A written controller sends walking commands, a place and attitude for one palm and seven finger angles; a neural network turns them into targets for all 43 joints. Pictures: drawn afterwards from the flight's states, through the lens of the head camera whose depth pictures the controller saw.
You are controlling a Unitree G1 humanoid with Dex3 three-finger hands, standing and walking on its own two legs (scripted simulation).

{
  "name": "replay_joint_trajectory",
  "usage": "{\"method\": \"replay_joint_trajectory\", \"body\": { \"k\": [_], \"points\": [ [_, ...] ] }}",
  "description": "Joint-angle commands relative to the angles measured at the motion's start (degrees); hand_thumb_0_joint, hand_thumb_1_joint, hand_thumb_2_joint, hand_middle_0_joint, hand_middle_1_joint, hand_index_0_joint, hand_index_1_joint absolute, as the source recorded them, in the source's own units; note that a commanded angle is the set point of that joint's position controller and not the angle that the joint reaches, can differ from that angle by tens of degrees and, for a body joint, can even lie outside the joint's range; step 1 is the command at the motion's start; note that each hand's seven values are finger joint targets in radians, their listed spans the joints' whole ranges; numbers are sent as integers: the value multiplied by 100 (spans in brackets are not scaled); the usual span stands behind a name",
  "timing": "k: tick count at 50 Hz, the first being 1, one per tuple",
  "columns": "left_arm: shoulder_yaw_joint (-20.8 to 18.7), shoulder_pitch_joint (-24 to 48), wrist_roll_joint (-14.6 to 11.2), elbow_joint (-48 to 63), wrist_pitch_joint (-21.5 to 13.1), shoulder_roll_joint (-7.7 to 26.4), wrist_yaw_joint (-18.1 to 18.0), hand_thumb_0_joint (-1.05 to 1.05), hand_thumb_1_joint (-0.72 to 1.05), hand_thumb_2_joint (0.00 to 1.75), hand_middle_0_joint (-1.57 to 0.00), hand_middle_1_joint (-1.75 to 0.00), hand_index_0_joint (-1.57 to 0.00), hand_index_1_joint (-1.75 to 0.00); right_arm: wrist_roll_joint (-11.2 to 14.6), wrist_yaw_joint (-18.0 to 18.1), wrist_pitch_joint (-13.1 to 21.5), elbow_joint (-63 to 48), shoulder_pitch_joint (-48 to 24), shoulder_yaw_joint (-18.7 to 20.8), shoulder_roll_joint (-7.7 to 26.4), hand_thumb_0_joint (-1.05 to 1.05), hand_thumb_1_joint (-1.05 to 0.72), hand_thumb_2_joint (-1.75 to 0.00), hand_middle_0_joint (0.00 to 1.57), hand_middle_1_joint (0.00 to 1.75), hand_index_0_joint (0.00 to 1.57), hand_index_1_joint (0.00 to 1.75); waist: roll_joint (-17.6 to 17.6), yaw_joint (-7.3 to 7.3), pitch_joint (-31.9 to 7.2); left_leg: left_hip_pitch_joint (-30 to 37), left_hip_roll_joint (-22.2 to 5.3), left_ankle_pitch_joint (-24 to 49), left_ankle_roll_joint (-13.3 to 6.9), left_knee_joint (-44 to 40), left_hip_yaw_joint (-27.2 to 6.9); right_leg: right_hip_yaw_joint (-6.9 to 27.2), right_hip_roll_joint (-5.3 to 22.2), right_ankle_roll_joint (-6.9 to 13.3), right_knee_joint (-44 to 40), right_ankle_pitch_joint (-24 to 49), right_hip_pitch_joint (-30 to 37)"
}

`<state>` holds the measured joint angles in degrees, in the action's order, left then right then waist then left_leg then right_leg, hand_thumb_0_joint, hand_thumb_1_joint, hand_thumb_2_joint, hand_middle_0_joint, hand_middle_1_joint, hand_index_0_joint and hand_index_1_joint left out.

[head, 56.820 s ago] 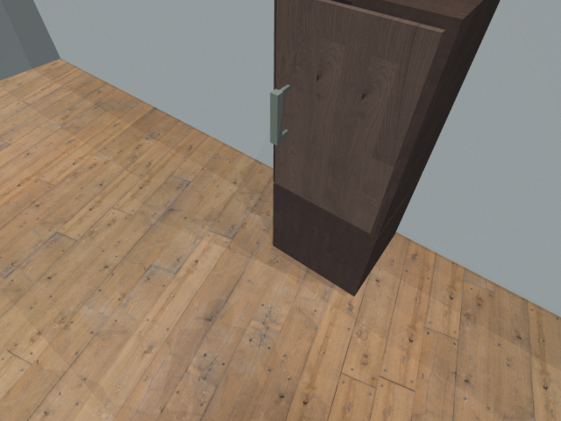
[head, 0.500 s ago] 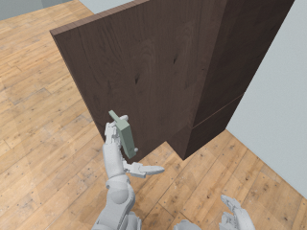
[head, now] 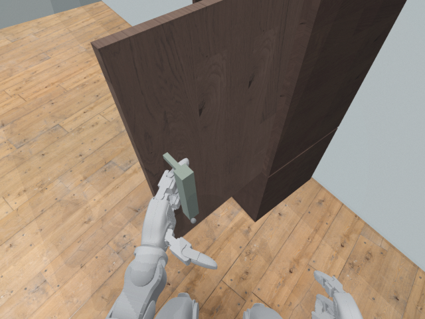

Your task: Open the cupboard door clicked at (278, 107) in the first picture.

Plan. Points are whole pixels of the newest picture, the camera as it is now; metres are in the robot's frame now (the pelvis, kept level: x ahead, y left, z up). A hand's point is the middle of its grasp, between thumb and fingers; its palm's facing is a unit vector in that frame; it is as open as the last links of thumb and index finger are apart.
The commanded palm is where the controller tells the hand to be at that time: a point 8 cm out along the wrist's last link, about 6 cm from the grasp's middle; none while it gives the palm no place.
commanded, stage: slide the hand sideways off the handle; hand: left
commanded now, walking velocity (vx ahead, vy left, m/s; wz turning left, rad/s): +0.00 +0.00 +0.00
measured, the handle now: (180, 187) +0.36 +0.08 +0.04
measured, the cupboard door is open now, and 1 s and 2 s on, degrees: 94 95 95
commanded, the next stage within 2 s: draw the hand back to the body in 0.88 s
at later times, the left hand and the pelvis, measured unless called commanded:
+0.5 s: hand (174, 245) +0.24 +0.08 +0.04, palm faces -0.09 -1.00 -0.01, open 16.3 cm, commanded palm +0.22 +0.14 +0.04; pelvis +0.02 -0.01 -0.01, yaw +0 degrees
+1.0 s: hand (143, 270) +0.20 +0.12 +0.04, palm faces -0.08 -1.00 -0.02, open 16.3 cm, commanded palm +0.18 +0.18 +0.05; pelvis +0.01 -0.02 -0.02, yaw +0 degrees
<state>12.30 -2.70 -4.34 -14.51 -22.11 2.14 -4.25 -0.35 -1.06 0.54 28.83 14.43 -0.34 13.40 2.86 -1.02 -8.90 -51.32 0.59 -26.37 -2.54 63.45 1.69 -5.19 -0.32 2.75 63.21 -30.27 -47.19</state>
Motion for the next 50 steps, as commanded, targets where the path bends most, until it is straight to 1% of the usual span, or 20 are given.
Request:
{"method": "replay_joint_trajectory", "body": {
  "k": [1, 3, 4, 6, 8, 10, 16, 18, 21, 24, 26, 29, 32, 35, 39, 42, 44, 46, 49, 50],
  "points": [
    [261, 354, 371, 1770, -558, -146, -74, 0, -50, 30, -15, -30, -15, -30, -32, -91, 253, -1091, -399, 240, 558, 0, -90, -90, 20, 30, 20, 30, -434, -18, -1394, 1301, -53, 803, 120, -754, -547, 280, -26, -7, -790, 1045, 127],
    [300, 150, 464, 1835, -543, -130, -90, 0, -50, 30, -15, -30, -15, -30, -32, -107, 204, -1164, -401, 222, 554, 0, -90, -90, 20, 30, 20, 30, -387, -35, -1209, 1211, -46, 649, 119, -747, -520, 297, -27, -8, -808, 929, 49],
    [177, 95, 506, 1935, -524, 32, -105, 0, -50, 30, -15, -30, -15, -30, -38, -96, 183, -1186, -384, 229, 575, 0, -90, -90, 20, 30, 20, 30, -366, 26, -1272, 1164, -42, 690, 126, -749, -543, 307, -35, 16, -759, 941, 128],
    [126, -105, 497, 2040, -477, 58, -102, 0, -50, 30, -15, -30, -15, -30, -32, -82, 154, -1237, -371, 225, 547, 0, -90, -90, 20, 30, 20, 30, -419, 25, -1282, 1192, -43, 690, 130, -732, -522, 317, -47, 0, -766, 987, 136],
    [154, -362, 419, 2319, -422, 28, -67, 0, -50, 30, -15, -30, -15, -30, -13, -63, 146, -1317, -372, 203, 524, 0, -90, -90, 20, 30, 20, 30, -351, 42, -1304, 1225, -38, 757, 128, -736, -499, 309, -54, -8, -772, 1088, 215],
    [-64, -605, 332, 2490, -391, 188, -59, 0, -50, 30, -15, -30, -15, -30, -10, -23, 138, -1336, -357, 203, 527, 0, -90, -90, 20, 30, 20, 30, -426, 78, -1422, 1219, -44, 911, 131, -700, -493, 322, -75, -15, -749, 1257, 330],
    [-2, -1011, 238, 2926, -494, 208, 126, 0, -50, 30, -15, -30, -15, -30, -6, 48, 237, -1320, -316, 182, 492, 0, -90, -90, 20, 30, 20, 30, -347, -84, -1280, 1186, -55, 1066, 130, -534, -525, 305, -86, -49, -666, 1461, 174],
    [15, -1339, 201, 2992, -508, 228, 252, 0, -50, 30, -15, -30, -15, -30, -1, 50, 276, -1357, -285, 183, 492, 0, -90, -90, 20, 30, 20, 30, -347, -50, -1303, 1140, -43, 1092, 132, -518, -538, 301, -91, -45, -633, 1491, 205],
    [-306, -1820, 98, 3093, -474, 519, 430, 0, -50, 30, -15, -30, -15, -30, 10, 76, 290, -1401, -264, 206, 497, 0, -90, -90, 20, 30, 20, 30, -410, 38, -1374, 1013, -24, 1226, 130, -440, -469, 360, -86, -52, -610, 1743, 390],
    [-359, -2018, 15, 3307, -427, 568, 577, 0, -50, 30, -15, -30, -15, -30, 22, 100, 300, -1452, -255, 202, 490, 0, -90, -90, 20, 30, 20, 30, -346, 29, -1400, 932, -2, 1315, 115, -382, -461, 376, -91, -59, -574, 1871, 457],
    [-610, -2180, -83, 3316, -438, 717, 641, 0, -50, 30, -15, -30, -15, -30, 30, 131, 302, -1456, -259, 206, 486, 0, -90, -90, 20, 30, 20, 30, -520, 28, -1308, 765, 8, 1185, 116, -313, -422, 439, -76, -101, -621, 1904, 499],
    [-851, -2295, -210, 3468, -529, 899, 784, 0, -50, 30, -15, -30, -15, -30, 39, 189, 352, -1439, -303, 225, 487, 0, -90, -90, 20, 30, 20, 30, -487, 39, -1322, 624, 15, 1154, 112, -209, -411, 525, -66, -118, -622, 1965, 569],
    [-910, -2554, -397, 3546, -615, 863, 1004, 0, -50, 30, -15, -30, -15, -30, 62, 224, 404, -1443, -322, 234, 476, 0, -90, -90, 20, 30, 20, 30, -372, 25, -1323, 561, 25, 1086, 128, -140, -380, 623, -20, -184, -651, 2075, 571],
    [-1210, -2802, -555, 3538, -648, 1086, 1226, 0, -50, 30, -15, -30, -15, -30, 81, 273, 427, -1391, -336, 261, 480, 0, -90, -90, 20, 30, 20, 30, -343, 59, -1366, 408, 23, 1140, 142, -38, -379, 743, 19, -220, -643, 2266, 699],
    [-1300, -2822, -734, 3518, -626, 1152, 1472, 0, -50, 30, -15, -30, -15, -30, 115, 319, 447, -1380, -384, 272, 515, 0, -90, -90, 20, 30, 20, 30, -333, 3, -1183, 271, 18, 945, 131, -2, -413, 769, 5, -224, -696, 1883, 557],
    [-1565, -2972, -848, 3552, -663, 1303, 1565, 0, -50, 30, -15, -30, -15, -30, 126, 361, 480, -1370, -430, 303, 508, 0, -90, -90, 20, 30, 20, 30, -326, 76, -1244, 196, 15, 823, 147, 50, -392, 844, 29, -236, -726, 1669, 555],
    [-1484, -2762, -861, 3588, -667, 1303, 1600, 0, -50, 30, -15, -30, -15, -30, 132, 386, 505, -1379, -458, 286, 540, 0, -90, -90, 20, 30, 20, 30, -265, 5, -1141, 141, 10, 744, 128, 98, -401, 854, 22, -228, -745, 1445, 423],
    [-1521, -2615, -891, 3475, -666, 1306, 1599, 0, -50, 30, -15, -30, -15, -30, 127, 408, 537, -1350, -424, 277, 544, 0, -90, -90, 20, 30, 20, 30, -417, -44, -1014, 44, -7, 529, 132, 129, -400, 894, 40, -247, -836, 1062, 297],
    [-1485, -2591, -897, 3587, -645, 1308, 1586, 0, -50, 30, -15, -30, -15, -30, 126, 422, 597, -1368, -429, 274, 564, 0, -90, -90, 20, 30, 20, 30, -248, 33, -1156, 139, -5, 556, 114, 83, -422, 833, -8, -192, -786, 923, 262],
    [-1624, -2664, -911, 3743, -607, 1454, 1574, 0, -50, 30, -15, -30, -15, -30, 141, 430, 591, -1409, -416, 284, 563, 0, -90, -90, 20, 30, 20, 30, -182, 83, -1264, 243, -14, 588, 114, 16, -402, 830, -1, -193, -832, 944, 342]
  ]
}}
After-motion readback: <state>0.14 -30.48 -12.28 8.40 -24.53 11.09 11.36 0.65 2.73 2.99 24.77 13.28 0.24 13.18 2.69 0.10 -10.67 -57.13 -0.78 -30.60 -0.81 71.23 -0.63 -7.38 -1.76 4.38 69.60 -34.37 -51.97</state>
